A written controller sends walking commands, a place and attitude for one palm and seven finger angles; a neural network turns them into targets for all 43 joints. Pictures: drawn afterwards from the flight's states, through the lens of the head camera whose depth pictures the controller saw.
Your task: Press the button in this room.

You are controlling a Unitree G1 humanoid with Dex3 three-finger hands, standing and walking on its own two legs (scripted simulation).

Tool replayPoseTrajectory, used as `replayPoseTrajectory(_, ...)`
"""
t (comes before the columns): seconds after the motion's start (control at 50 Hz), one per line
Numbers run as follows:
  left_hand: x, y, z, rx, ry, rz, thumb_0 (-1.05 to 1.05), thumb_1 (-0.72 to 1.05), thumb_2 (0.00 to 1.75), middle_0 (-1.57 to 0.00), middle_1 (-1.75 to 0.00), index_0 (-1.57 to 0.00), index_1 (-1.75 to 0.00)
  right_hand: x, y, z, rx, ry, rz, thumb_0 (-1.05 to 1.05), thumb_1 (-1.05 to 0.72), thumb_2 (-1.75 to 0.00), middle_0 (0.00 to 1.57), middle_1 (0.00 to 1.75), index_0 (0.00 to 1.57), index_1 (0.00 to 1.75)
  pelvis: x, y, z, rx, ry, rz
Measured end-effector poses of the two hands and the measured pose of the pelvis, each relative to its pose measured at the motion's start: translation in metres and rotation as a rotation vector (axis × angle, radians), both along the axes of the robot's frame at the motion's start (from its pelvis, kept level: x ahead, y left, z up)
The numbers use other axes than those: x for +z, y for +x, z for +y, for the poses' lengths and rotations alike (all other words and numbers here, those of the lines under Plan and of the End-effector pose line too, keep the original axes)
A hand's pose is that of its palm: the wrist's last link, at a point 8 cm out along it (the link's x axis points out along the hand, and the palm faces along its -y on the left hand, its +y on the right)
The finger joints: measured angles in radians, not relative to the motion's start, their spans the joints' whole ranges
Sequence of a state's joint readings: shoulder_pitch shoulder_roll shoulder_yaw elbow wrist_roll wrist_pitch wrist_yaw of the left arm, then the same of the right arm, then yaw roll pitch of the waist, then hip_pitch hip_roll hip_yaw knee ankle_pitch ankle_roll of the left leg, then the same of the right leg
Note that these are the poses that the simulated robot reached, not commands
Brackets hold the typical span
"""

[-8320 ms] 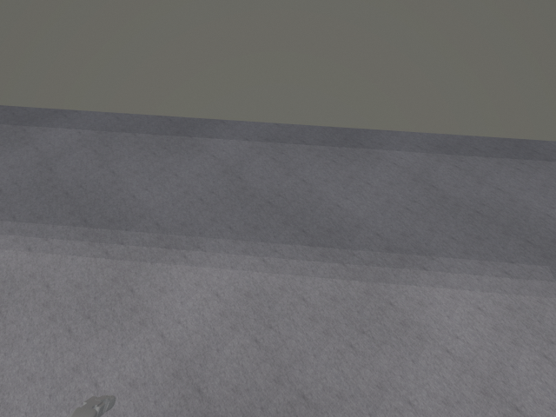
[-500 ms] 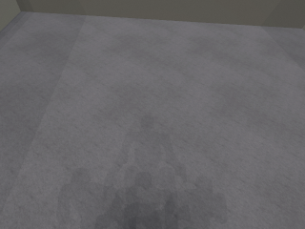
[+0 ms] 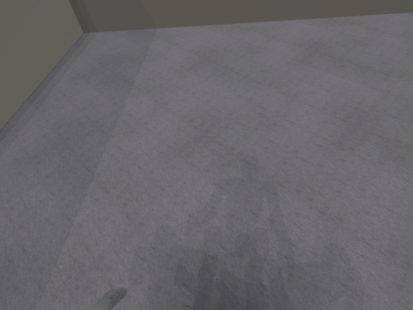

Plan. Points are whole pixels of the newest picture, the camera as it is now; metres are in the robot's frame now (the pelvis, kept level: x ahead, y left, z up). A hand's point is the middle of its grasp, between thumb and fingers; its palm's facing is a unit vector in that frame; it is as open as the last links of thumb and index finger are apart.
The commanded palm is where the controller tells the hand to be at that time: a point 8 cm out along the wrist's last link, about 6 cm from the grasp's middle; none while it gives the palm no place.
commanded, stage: turn or walk to find it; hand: left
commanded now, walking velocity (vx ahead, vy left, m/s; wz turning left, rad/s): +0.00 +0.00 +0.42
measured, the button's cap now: out of the picture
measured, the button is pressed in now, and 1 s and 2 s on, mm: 0 0 0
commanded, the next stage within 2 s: none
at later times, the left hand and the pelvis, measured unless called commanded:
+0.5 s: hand out of the picture -0.09 +0.23 -0.19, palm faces +0.31 -0.92 -0.24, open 7.4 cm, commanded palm none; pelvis -0.03 +0.03 -0.01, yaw +14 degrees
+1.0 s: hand out of the picture +0.01 +0.23 -0.14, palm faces +0.39 -0.88 -0.28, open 7.4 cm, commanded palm none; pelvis -0.04 +0.00 -0.01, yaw +24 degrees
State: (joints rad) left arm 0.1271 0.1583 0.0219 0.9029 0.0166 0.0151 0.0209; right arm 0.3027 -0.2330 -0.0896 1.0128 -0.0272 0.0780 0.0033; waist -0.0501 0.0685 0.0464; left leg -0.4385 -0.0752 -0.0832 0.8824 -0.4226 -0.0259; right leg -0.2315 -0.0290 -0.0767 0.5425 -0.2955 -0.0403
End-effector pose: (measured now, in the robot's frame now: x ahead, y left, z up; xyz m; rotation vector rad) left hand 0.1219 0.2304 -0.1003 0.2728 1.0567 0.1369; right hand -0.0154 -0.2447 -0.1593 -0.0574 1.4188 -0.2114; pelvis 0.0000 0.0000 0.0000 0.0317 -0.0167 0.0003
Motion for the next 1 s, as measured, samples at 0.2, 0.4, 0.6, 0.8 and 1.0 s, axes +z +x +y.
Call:
replayPoseTrajectory(0.2,-0.005,-0.086,-0.007,0.178,-0.017,0.103,0.01,0.91,0.90,-0.20,-0.30,-0.20,-0.30,0.009,0.026,-0.028,0.135,-0.024,0.005,0.00,-0.91,-0.90,0.20,0.30,0.19,0.30,0.007,-0.010,-0.014,0.107,0.009,0.001)
replayPoseTrajectory(0.4,-0.029,-0.187,0.017,0.350,-0.060,0.266,0.01,0.91,0.90,-0.20,-0.30,-0.20,-0.30,0.020,0.104,0.010,0.330,-0.064,-0.097,0.01,-0.91,-0.90,0.20,0.30,0.19,0.29,0.001,-0.022,0.007,0.199,-0.013,0.017)
replayPoseTrajectory(0.6,-0.047,-0.234,0.059,0.460,-0.107,0.325,0.01,0.91,0.90,-0.20,-0.30,-0.20,-0.30,0.047,0.155,0.084,0.479,-0.079,-0.283,0.00,-0.91,-0.90,0.20,0.30,0.19,0.30,0.000,-0.034,0.041,0.276,-0.051,-0.001)
replayPoseTrajectory(0.8,-0.029,-0.187,0.074,0.453,-0.073,0.144,0.01,0.91,0.90,-0.20,-0.30,-0.20,-0.30,0.040,0.127,0.086,0.488,-0.042,-0.223,0.00,-0.90,-0.90,0.21,0.30,0.20,0.30,0.007,-0.040,0.038,0.344,-0.044,-0.003)
replayPoseTrajectory(1.0,-0.011,-0.143,0.040,0.434,-0.001,-0.004,0.01,0.91,0.90,-0.20,-0.30,-0.20,-0.30,0.001,0.084,0.024,0.466,-0.006,-0.057,0.00,-0.90,-0.90,0.20,0.30,0.20,0.30,-0.007,-0.039,-0.005,0.426,-0.011,0.010)
